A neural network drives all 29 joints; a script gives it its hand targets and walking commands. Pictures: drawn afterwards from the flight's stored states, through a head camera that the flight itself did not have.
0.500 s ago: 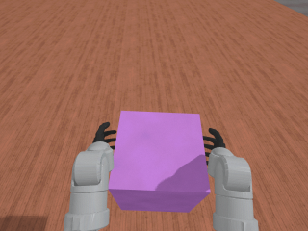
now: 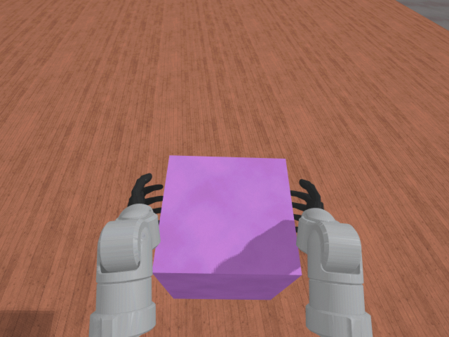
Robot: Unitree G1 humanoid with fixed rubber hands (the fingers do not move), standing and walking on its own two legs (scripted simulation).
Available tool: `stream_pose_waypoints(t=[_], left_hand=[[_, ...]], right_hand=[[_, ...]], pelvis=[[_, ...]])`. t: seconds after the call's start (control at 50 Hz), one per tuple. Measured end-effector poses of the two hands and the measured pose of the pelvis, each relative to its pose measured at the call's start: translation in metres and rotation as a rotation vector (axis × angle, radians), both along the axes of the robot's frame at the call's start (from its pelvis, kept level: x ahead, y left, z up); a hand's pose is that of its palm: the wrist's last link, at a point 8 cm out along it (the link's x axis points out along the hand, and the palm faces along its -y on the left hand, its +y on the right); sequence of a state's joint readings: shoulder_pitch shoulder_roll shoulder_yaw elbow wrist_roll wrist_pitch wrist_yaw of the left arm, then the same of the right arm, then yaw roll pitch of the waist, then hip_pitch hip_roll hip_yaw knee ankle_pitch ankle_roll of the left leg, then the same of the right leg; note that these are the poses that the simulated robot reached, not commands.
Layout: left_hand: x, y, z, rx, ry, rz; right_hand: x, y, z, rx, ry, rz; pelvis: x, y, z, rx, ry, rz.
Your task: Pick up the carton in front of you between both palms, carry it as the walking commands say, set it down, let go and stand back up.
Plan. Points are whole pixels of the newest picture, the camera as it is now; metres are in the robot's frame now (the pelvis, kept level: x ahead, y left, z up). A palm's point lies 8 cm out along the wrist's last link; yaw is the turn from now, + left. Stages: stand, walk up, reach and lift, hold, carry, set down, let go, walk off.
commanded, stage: carry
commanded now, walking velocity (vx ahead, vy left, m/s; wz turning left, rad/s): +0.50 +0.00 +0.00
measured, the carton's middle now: (224, 234) +0.32 +0.00 -0.01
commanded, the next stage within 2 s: none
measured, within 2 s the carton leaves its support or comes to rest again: neither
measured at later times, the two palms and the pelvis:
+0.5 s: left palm (173, 117) +0.58 +0.13 +0.08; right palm (289, 126) +0.58 -0.16 +0.06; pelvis +0.28 -0.02 +0.01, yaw +3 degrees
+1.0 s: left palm (166, 88) +0.67 +0.16 +0.10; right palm (276, 92) +0.68 -0.13 +0.10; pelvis +0.38 +0.00 +0.01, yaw +3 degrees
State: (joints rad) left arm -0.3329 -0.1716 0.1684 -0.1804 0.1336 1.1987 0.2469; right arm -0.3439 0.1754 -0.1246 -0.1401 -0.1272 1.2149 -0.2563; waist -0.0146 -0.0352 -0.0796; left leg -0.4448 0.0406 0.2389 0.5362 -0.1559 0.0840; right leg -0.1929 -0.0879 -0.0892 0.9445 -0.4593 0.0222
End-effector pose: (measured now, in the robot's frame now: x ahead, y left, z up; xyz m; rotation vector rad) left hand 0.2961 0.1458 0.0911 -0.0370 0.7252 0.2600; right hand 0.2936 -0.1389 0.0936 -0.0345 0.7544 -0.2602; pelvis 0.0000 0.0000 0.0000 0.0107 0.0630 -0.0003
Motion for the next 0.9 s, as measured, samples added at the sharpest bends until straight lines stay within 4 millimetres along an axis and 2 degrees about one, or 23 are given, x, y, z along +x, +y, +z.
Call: stream_pose_waypoints(t=[0.06,0.12,0.26,0.32,0.36,0.4,0.46,0.52,0.58,0.74,0.9], left_hand=[[0.033,0.003,-0.003,0.005,0.068,-0.013],[0.069,0.004,0.002,0.001,0.082,-0.02],[0.16,0.003,0.02,0.0,0.0,0.004],[0.199,-0.003,0.018,0.014,-0.009,0.019],[0.225,-0.009,0.011,0.025,-0.011,0.033],[0.249,-0.014,0.003,0.053,0.012,0.029],[0.271,-0.018,-0.008,0.061,0.083,0.028],[0.288,-0.017,-0.013,0.051,0.118,0.031],[0.307,-0.015,-0.009,0.046,0.093,0.027],[0.354,-0.004,0.016,0.025,-0.016,0.029],[0.37,0.006,0.013,0.03,0.029,0.042]], right_hand=[[0.029,0.003,-0.003,0.002,0.069,-0.017],[0.062,0.004,0.001,0.003,0.083,-0.027],[0.161,0.003,0.021,0.009,0.004,-0.008],[0.206,-0.003,0.015,0.016,-0.006,0.014],[0.236,-0.009,0.005,0.022,-0.008,0.032],[0.26,-0.014,-0.009,0.046,0.015,0.031],[0.279,-0.017,-0.025,0.066,0.086,0.017],[0.295,-0.017,-0.029,0.057,0.12,0.018],[0.313,-0.014,-0.023,0.053,0.095,0.015],[0.364,-0.004,0.011,0.029,-0.014,0.021],[0.383,0.007,0.008,0.021,0.031,0.042]], pelvis=[[0.032,0.007,0.012,-0.018,0.007,-0.012],[0.066,0.01,0.021,-0.032,0.012,-0.008],[0.154,0.001,0.023,-0.036,0.01,0.005],[0.198,-0.009,0.015,-0.029,-0.003,0.011],[0.23,-0.017,0.004,-0.013,-0.019,0.03],[0.251,-0.021,0.0,-0.03,-0.019,0.035],[0.272,-0.024,0.006,-0.027,-0.014,0.05],[0.289,-0.024,0.012,-0.013,-0.008,0.054],[0.306,-0.022,0.014,-0.015,-0.012,0.046],[0.356,-0.013,0.011,-0.019,0.006,0.042],[0.381,-0.005,0.011,-0.018,0.005,0.046]])
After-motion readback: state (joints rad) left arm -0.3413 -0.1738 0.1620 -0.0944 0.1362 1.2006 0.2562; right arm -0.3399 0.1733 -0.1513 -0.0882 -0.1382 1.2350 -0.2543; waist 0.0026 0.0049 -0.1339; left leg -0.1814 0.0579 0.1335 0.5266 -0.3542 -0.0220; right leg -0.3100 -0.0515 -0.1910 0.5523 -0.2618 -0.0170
